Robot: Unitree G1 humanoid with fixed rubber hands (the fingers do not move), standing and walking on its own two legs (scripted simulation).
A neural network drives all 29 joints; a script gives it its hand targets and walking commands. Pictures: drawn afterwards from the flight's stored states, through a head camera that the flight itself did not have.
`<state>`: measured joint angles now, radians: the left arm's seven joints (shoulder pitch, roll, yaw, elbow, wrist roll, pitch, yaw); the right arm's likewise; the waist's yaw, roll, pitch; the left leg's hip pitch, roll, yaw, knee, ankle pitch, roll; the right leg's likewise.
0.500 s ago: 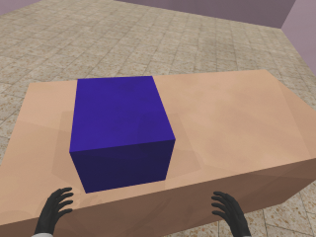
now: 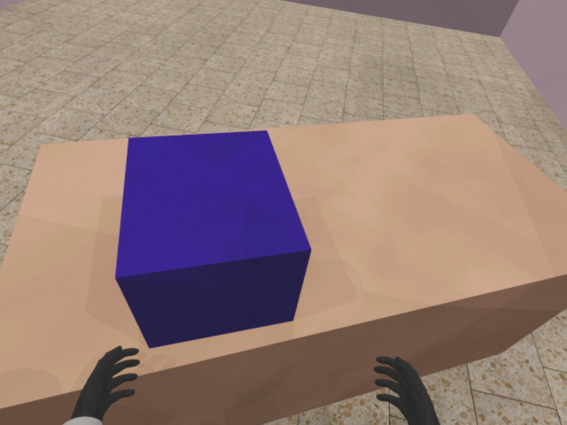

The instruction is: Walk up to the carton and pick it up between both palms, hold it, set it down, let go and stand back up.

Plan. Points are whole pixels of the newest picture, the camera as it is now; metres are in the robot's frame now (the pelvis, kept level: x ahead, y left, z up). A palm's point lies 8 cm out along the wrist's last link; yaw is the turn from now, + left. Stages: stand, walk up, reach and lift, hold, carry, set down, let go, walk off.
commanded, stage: let go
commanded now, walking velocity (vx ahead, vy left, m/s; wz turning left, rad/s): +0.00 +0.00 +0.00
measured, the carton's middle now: (212, 231) +0.45 +0.14 -0.02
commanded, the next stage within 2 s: stand in 0.56 s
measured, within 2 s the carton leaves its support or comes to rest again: neither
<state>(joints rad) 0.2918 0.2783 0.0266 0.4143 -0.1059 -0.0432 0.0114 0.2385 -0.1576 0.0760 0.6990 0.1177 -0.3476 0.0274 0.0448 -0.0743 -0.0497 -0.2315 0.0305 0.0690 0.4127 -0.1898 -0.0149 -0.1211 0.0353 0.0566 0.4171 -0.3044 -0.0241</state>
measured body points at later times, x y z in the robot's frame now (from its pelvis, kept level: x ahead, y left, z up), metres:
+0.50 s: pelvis +0.00 +0.00 +0.00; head -0.01 +0.00 +0.45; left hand +0.17 +0.25 -0.06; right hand +0.17 -0.20 -0.10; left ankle +0.02 +0.13 -0.74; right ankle -0.05 -0.11 -0.74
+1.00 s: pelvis -0.02 +0.00 -0.01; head -0.03 +0.01 +0.44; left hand +0.02 +0.27 -0.14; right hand +0.02 -0.25 -0.15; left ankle +0.02 +0.13 -0.74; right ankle -0.05 -0.11 -0.74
